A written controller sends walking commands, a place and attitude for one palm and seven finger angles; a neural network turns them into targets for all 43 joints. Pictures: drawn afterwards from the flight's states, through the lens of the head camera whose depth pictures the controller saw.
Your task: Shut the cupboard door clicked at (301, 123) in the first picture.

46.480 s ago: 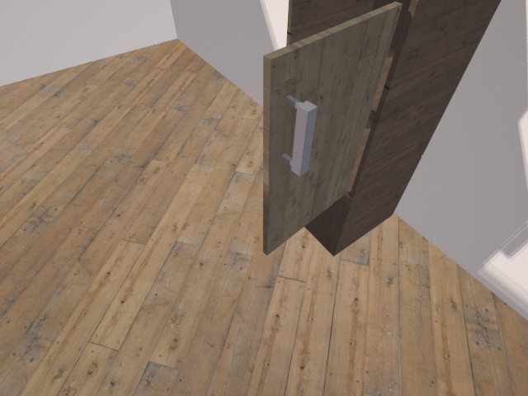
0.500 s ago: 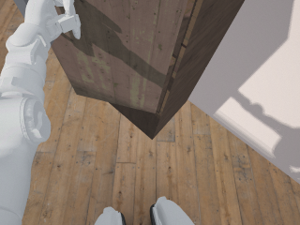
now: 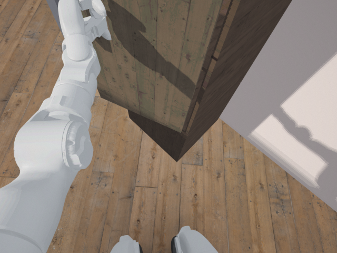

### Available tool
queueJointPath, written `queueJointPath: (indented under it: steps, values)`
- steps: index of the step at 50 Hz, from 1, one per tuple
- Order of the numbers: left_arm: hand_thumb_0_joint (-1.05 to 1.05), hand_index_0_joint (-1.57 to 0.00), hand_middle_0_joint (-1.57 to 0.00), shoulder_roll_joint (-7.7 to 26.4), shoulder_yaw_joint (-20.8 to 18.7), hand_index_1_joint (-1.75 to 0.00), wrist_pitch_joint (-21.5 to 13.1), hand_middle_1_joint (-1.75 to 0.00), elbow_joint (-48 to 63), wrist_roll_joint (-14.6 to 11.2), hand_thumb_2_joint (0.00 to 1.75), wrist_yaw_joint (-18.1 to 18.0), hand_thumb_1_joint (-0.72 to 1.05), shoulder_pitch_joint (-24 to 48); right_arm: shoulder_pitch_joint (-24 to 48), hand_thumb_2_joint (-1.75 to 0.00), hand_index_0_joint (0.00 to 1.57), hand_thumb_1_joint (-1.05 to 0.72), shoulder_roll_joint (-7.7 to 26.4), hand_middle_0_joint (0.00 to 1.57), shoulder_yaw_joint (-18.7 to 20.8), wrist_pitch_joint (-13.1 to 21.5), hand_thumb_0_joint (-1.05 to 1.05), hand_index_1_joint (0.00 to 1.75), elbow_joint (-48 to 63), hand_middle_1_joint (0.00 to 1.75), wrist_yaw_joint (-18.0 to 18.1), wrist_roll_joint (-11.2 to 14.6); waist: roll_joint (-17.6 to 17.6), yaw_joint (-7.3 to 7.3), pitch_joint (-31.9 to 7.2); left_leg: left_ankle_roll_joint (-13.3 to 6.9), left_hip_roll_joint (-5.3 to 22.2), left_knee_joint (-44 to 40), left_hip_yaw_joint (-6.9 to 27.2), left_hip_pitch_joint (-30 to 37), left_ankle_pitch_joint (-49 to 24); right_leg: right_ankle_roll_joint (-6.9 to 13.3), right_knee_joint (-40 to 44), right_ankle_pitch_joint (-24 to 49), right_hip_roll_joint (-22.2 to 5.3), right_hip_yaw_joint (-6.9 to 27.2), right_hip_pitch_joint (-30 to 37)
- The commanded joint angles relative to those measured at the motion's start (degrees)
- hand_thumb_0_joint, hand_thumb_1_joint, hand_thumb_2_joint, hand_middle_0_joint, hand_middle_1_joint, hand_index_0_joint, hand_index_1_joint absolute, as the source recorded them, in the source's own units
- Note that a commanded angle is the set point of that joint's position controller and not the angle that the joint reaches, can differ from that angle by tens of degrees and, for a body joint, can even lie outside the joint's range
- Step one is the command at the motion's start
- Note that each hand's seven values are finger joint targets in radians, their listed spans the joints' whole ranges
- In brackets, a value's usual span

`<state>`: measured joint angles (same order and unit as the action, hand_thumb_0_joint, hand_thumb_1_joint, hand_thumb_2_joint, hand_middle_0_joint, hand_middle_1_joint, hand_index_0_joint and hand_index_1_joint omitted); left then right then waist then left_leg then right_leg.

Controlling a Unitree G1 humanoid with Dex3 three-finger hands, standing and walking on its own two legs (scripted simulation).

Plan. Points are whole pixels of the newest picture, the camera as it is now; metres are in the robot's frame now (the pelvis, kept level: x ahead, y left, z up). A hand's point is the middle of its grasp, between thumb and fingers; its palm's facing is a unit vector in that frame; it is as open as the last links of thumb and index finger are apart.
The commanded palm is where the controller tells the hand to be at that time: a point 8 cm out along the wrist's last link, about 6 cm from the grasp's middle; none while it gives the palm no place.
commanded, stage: pull the fist back off the door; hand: left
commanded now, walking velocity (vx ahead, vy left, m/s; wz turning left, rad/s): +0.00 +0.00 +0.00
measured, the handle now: (64, 2) +0.66 +0.13 +0.14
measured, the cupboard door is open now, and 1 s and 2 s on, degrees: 19 19 19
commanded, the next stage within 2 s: draw the hand back to the body in 0.64 s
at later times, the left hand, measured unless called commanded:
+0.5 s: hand (106, 52) +0.50 +0.05 +0.15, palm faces +0.07 -1.00 +0.00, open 3.1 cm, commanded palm +0.46 +0.10 +0.15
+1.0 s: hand (86, 72) +0.44 +0.09 +0.16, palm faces +0.09 -1.00 +0.00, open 3.1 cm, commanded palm +0.39 +0.14 +0.16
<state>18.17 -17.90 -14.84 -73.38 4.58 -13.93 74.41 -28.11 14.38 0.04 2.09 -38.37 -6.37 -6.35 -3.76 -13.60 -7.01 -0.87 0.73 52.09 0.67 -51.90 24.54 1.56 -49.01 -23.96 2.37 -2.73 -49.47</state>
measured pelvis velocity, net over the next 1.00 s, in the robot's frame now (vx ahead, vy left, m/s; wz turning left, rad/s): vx -0.01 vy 0.00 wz -0.03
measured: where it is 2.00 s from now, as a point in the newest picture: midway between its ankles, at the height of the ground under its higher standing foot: outside the picture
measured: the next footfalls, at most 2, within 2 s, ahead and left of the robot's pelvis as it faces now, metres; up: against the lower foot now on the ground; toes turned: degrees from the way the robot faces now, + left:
none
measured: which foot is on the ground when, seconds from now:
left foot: down 0.00-1.00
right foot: down 0.00-1.00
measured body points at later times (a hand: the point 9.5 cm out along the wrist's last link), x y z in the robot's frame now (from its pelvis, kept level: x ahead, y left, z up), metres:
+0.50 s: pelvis -0.01 -0.01 +0.02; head +0.07 -0.02 +0.46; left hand +0.49 +0.10 +0.15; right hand +0.00 -0.27 -0.10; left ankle -0.01 +0.11 -0.69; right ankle -0.02 -0.11 -0.69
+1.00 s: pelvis -0.01 +0.00 +0.03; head +0.02 -0.03 +0.48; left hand +0.43 +0.14 +0.16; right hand +0.01 -0.25 -0.10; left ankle -0.01 +0.11 -0.69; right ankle -0.02 -0.10 -0.69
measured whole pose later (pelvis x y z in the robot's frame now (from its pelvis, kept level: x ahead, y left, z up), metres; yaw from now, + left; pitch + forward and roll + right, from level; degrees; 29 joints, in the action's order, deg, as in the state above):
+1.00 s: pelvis -0.01 +0.00 +0.03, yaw -2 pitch +10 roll +0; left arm 8.6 -12.1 -16.3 -49.3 -5.1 -6.9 39.5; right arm -24.6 14.1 0.7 -0.9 -37.7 -1.9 0.1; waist -3.5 -5.3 -6.5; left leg -0.9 0.6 40.7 -2.4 -30.3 20.5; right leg 1.6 -40.5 -20.4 2.3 0.6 -30.2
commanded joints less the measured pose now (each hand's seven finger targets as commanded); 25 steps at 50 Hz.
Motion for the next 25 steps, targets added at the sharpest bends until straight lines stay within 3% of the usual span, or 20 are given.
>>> queueJointPath:
  steps: [1, 3, 4, 6, 7, 8, 10, 11, 12, 13, 15, 17, 19, 21, 22, 25]
  values:
    - [0.0, -1.3, -1.3, 12.0, -1.38, -1.5, -3.06, -1.5, 13.38, -0.16, 0.9, 1.53, 0.9, 31.2, -14.03, -0.9, 0.2, -0.9, 10.6, 0.2, 4.18, -2.37, 0.0, 0.3, 1.28, 0.3, 1.17, 1.29, -1.88, -1.4, -34.45, -0.78, -1.59, -3.31, 1.32, 26.67, -31.37, -0.97, 5.91, 35.17, 0.82, 1.71, 19.19]
    - [0.0, -1.3, -1.3, 13.0, -3.18, -1.5, -3.31, -1.5, 15.06, -2.14, 0.9, 2.78, 0.9, 29.77, -12.58, -0.9, 0.2, -0.9, 9.9, 0.2, 3.77, -2.6, 0.0, 0.3, 2.11, 0.3, 1.88, 1.99, -1.18, 0.21, -34.32, -0.91, -1.94, -4.43, 0.51, 25.94, -30.13, -1.05, 6.65, 37.1, 0.84, 2.14, 22.67]
    - [0.0, -1.3, -1.3, 12.87, -2.84, -1.5, -4.26, -1.5, 17.04, -2.61, 0.9, 2.92, 0.9, 30.25, -12.04, -0.9, 0.2, -0.9, 9.55, 0.2, 3.6, -2.47, 0.0, 0.3, 2.31, 0.3, 2.06, 2.12, -1.17, 0.16, -33.62, -0.98, -1.91, -4.99, 0.32, 25.88, -29.17, -1.18, 7.02, 37.08, 0.79, 2.29, 23.5]
    - [0.0, -1.3, -1.3, 9.89, -1.28, -1.5, -6.68, -1.5, 19.49, -3.24, 0.9, 3.1, 0.9, 27.09, -11.33, -0.9, 0.2, -0.9, 8.87, 0.2, 3.69, -1.85, 0.0, 0.3, 2.7, 0.3, 2.2, 2.27, -1.4, 0.93, -32.98, -0.97, -1.9, -5.36, -0.04, 27.7, -30.29, -1.09, 7.16, 37.7, 0.87, 2.11, 23.7]
    - [0.0, -1.3, -1.3, 10.56, -2.21, -1.5, -7.4, -1.5, 17.78, -3.05, 0.9, 3.0, 0.9, 23.72, -11.18, -0.9, 0.2, -0.9, 8.88, 0.2, 3.71, -1.66, 0.0, 0.3, 2.27, 0.3, 2.22, 2.34, -0.42, 1.47, -31.68, -0.94, -1.75, -5.5, -0.01, 27.47, -30.54, -1.1, 7.18, 37.65, 0.94, 2.01, 23.4]
    - [0.0, -1.3, -1.3, 8.36, -0.46, -1.5, -7.39, -1.5, 15.78, -3.07, 0.9, 3.24, 0.9, 20.84, -10.76, -0.9, 0.2, -0.9, 8.81, 0.2, 3.68, -1.65, 0.0, 0.3, 2.24, 0.3, 2.08, 2.41, 1.35, 1.31, -28.85, -0.95, -1.78, -6.25, -0.16, 26.05, -28.63, -1.21, 7.77, 35.98, 1.0, 1.78, 23.04]
    - [0.0, -1.3, -1.3, 7.06, 0.36, -1.5, -6.56, -1.5, 12.6, -3.09, 0.9, 3.76, 0.9, 16.6, -10.17, -0.9, 0.2, -0.9, 9.04, 0.2, 3.85, -1.86, 0.0, 0.3, 2.11, 0.3, 1.99, 2.76, 4.62, 1.23, -24.54, -1.31, -1.93, -7.27, -1.01, 23.48, -25.22, -1.51, 8.98, 34.99, 0.86, 2.04, 23.54]
    - [0.0, -1.3, -1.3, 6.95, -0.06, -1.5, -6.07, -1.5, 11.59, -3.57, 0.9, 4.12, 0.9, 14.29, -9.96, -0.9, 0.2, -0.9, 9.14, 0.2, 3.91, -2.0, 0.0, 0.3, 2.46, 0.3, 2.17, 3.04, 4.72, 2.14, -23.83, -1.26, -2.18, -7.95, -1.36, 23.09, -24.6, -1.38, 9.4, 34.68, 0.73, 2.12, 24.77]
    - [0.0, -1.3, -1.3, 6.86, 0.06, -1.5, -5.9, -1.5, 13.01, -3.96, 0.9, 4.41, 0.9, 14.24, -9.15, -0.9, 0.2, -0.9, 9.17, 0.2, 3.83, -2.07, 0.0, 0.3, 2.86, 0.3, 2.27, 3.4, 4.1, 2.26, -24.17, -1.32, -2.25, -8.31, -1.57, 23.61, -24.4, -1.43, 9.59, 35.05, 0.48, 2.34, 25.04]
    - [0.0, -1.3, -1.3, 4.25, 1.76, -1.5, -5.42, -1.5, 12.82, -4.63, 0.9, 4.84, 0.9, 13.27, -8.41, -0.9, 0.2, -0.9, 8.85, 0.2, 3.84, -2.16, 0.0, 0.3, 3.0, 0.3, 2.31, 3.51, 4.28, 2.4, -22.75, -1.26, -2.33, -8.75, -1.65, 23.76, -23.6, -1.36, 10.06, 34.24, 0.61, 2.17, 24.7]
    - [0.0, -1.3, -1.3, 2.77, 2.43, -1.5, -5.27, -1.5, 13.79, -5.8, 0.9, 5.12, 0.9, 12.2, -7.55, -0.9, 0.2, -0.9, 8.8, 0.2, 3.88, -2.13, 0.0, 0.3, 3.26, 0.3, 2.46, 3.79, 6.17, 2.42, -20.88, -1.39, -2.38, -9.33, -1.71, 23.54, -21.78, -1.49, 10.96, 32.72, 0.58, 2.22, 24.56]
    - [0.0, -1.3, -1.3, 3.27, 1.79, -1.5, -6.49, -1.5, 16.31, -6.47, 0.9, 5.06, 0.9, 13.08, -6.53, -0.9, 0.2, -0.9, 8.66, 0.2, 3.86, -1.87, 0.0, 0.3, 3.3, 0.3, 2.83, 4.07, 4.64, 2.94, -21.08, -1.37, -2.54, -9.39, -1.7, 24.77, -21.09, -1.38, 11.06, 31.68, 0.34, 2.47, 24.3]
    - [0.0, -1.3, -1.3, 0.12, 4.99, -1.5, -7.95, -1.5, 19.71, -6.44, 0.9, 4.99, 0.9, 14.29, -5.17, -0.9, 0.2, -0.9, 8.1, 0.2, 3.91, -1.51, 0.0, 0.3, 3.44, 0.3, 2.94, 4.15, 3.44, 2.72, -21.39, -1.32, -2.47, -9.44, -1.47, 26.37, -20.8, -1.28, 10.9, 30.46, 0.29, 2.38, 23.37]
    - [0.0, -1.3, -1.3, -0.5, 5.79, -1.5, -9.17, -1.5, 22.35, -6.39, 0.9, 4.37, 0.9, 14.11, -4.65, -0.9, 0.2, -0.9, 7.97, 0.2, 4.07, -1.15, 0.0, 0.3, 3.31, 0.3, 3.16, 4.22, 1.54, 3.24, -22.57, -1.14, -2.35, -9.42, -1.22, 29.01, -21.44, -0.94, 10.41, 29.1, 0.3, 1.98, 22.71]
    - [0.0, -1.3, -1.3, 0.37, 4.53, -1.5, -9.44, -1.5, 22.23, -6.45, 0.9, 4.07, 0.9, 12.72, -3.9, -0.9, 0.2, -0.9, 8.03, 0.2, 4.04, -0.91, 0.0, 0.3, 3.25, 0.3, 3.25, 4.34, 2.55, 3.9, -23.67, -1.13, -2.4, -9.3, -1.06, 29.17, -20.89, -1.02, 10.36, 28.56, 0.29, 2.06, 22.74]
    - [0.0, -1.3, -1.3, -1.14, 6.6, -1.5, -9.16, -1.5, 22.74, -5.94, 0.9, 3.43, 0.9, 12.81, -2.48, -0.9, 0.2, -0.9, 7.77, 0.2, 3.99, -0.7, 0.0, 0.3, 3.0, 0.3, 3.59, 4.44, 3.98, 3.51, -22.15, -1.13, -2.26, -9.79, -1.08, 28.74, -19.13, -1.19, 10.66, 26.86, 0.14, 2.04, 22.34]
